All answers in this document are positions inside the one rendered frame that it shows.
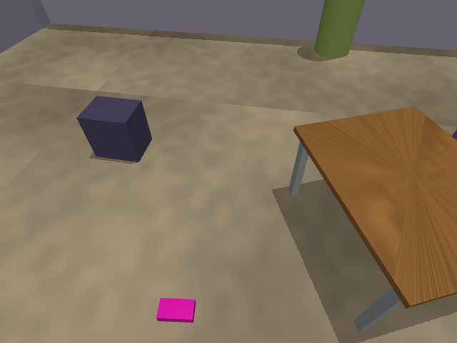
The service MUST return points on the coffee table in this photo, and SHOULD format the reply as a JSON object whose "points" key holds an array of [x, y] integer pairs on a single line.
{"points": [[394, 173]]}

